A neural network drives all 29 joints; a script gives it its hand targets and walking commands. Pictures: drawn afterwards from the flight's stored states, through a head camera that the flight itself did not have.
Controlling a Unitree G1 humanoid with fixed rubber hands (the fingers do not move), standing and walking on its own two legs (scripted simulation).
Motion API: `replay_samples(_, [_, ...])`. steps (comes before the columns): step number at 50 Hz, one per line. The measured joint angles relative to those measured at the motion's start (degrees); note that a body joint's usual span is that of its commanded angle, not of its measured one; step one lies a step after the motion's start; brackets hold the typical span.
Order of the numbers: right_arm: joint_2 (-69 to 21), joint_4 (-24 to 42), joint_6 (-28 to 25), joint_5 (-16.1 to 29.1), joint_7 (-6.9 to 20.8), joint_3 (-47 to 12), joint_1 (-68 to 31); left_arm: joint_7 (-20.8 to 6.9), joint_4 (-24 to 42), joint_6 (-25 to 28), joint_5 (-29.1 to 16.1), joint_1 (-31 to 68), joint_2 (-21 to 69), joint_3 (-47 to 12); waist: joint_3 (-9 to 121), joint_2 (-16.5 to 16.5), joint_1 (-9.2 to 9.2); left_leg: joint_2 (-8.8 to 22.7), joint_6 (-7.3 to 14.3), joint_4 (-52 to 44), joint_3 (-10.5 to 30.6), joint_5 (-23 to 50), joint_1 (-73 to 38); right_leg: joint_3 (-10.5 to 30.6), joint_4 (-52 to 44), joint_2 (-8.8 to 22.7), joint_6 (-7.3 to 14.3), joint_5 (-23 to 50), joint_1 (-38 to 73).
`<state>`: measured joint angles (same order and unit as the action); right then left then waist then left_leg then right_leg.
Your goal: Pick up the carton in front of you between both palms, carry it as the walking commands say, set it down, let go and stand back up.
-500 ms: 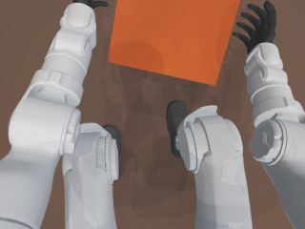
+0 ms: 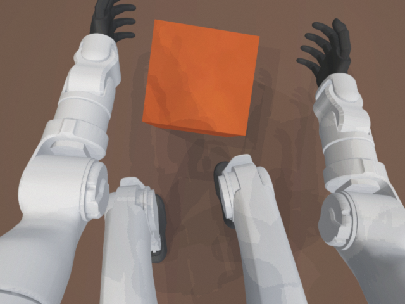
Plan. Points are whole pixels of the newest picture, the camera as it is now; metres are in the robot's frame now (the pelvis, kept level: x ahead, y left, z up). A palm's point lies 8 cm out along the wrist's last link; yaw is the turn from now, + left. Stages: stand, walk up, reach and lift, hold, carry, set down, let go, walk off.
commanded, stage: set down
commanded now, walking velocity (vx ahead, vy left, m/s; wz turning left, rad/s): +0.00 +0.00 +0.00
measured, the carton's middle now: (198, 91) +0.49 -0.08 -0.32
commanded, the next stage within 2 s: let go in 0.62 s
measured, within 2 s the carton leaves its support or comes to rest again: neither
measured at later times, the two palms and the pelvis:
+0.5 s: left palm out of the picture +0.56 +0.08 +0.03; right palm out of the picture +0.44 -0.30 +0.03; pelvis +0.03 +0.00 +0.13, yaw -1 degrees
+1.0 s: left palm out of the picture +0.44 +0.13 +0.15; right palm out of the picture +0.37 -0.29 +0.16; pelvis +0.08 -0.02 +0.26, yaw +0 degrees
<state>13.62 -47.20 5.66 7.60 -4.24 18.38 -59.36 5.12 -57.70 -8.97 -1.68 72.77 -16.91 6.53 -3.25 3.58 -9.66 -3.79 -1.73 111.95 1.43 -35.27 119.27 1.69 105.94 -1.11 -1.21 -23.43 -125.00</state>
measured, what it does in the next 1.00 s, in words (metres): rises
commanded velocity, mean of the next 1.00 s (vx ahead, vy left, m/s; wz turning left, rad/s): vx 0.00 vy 0.00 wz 0.00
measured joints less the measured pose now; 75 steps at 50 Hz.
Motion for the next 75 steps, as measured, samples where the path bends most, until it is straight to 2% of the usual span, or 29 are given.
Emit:
replay_samples(5, [-0.92, 0.76, -0.03, -1.75, 0.62, 1.75, 1.58, -0.4, 1.46, 0.25, 0.59, -1.96, 0.52, 0.03, 3.24, -0.52, 0.25, -0.33, -0.03, -4.3, 0.11, 0.76, -1.7, 0.2, -3.91, 0.13, -0.03, 0.2, 1.87])
replay_samples(16, [-0.96, 6.94, 2.03, -1.47, 3.33, 3.64, 8.17, 0.24, 11.88, -3.21, 2.5, -9.73, 2.75, -0.68, 6.82, -0.89, 0.1, -0.68, 0.21, -15.24, 1.36, 2.62, -8.97, -0.4, -14.81, 0.5, -0.04, 1.0, 10.06])
replay_samples(32, [-2.77, 6.43, 0.46, -5.26, 6.04, 4.77, 13.56, -2.01, 9.85, -1.34, 4.89, -15.38, 4.95, 2.72, 10.52, -0.28, 0.92, 0.03, 0.66, -35.72, 1.47, 7.7, -26.02, 0.38, -34.38, 0.24, 0.11, 5.12, 27.17])
replay_samples(36, [-2.94, 6.33, -0.22, -6.74, 7.0, 4.37, 15.44, -1.83, 10.2, -0.63, 5.97, -17.67, 5.94, 3.71, 10.98, -0.61, 1.24, 0.12, 0.44, -40.54, 1.74, 9.26, -30.01, 0.29, -38.83, 0.33, 0.44, 6.35, 31.13])
replay_samples(40, [-3.21, 7.9, -0.7, -8.66, 8.6, 2.69, 20.33, -0.48, 13.52, -0.1, 7.85, -23.8, 8.33, 4.52, 11.2, -1.21, 1.95, 0.28, 0.15, -45.61, 1.97, 10.57, -35.33, 0.23, -43.25, 0.38, 0.9, 7.25, 36.25])
replay_samples(44, [-3.35, 10.71, -1.03, -10.16, 10.28, -0.42, 28.2, 1.33, 19.04, 0.5, 9.39, -33.98, 11.33, 4.82, 10.3, -2.01, 2.64, 0.53, -0.1, -51.49, 2.32, 11.79, -43.28, 0.07, -48.21, 0.37, 1.47, 7.88, 43.9])
replay_samples(50, [-2.05, 14.27, -2.35, -9.5, 11.76, -5.83, 40.04, 2.08, 24.79, 2.57, 9.0, -48.11, 12.96, 3.67, 7.82, -3.2, 3.28, 1.31, -0.57, -60.6, 3.13, 13.62, -57.25, -0.52, -56.23, 0.07, 2.27, 8.92, 57.59])
replay_samples(55, [-1.15, 16.27, -3.97, -7.77, 11.56, -10.1, 48.48, 0.57, 25.36, 5.24, 7.82, -55.98, 11.76, 2.19, 6.95, -3.97, 3.73, 2.24, -0.7, -66.06, 3.48, 14.13, -67.52, -0.83, -61.22, -0.54, 2.72, 9.15, 67.7])
replay_samples(65, [-2.44, 22.56, -5.87, -5.86, 9.0, -15.96, 66.12, -3.07, 26.48, 8.96, 6.19, -71.23, 8.75, -0.11, 4.39, -5.16, 4.71, 3.34, 0.02, -77.19, 3.26, 15.52, -88.89, -0.35, -71.82, -1.13, 2.4, 10.15, 88.92])
replay_samples(75, [-1.64, 23.25, -3.93, -6.49, 8.27, -16.79, 72.87, -6.13, 29.96, 8.0, 3.64, -82.52, 6.29, -2.93, 1.32, -3.57, 8.09, 3.03, 2.08, -85.21, 2.16, 16.73, -106.75, 0.85, -80.93, -0.46, 0.72, 11.83, 107.22])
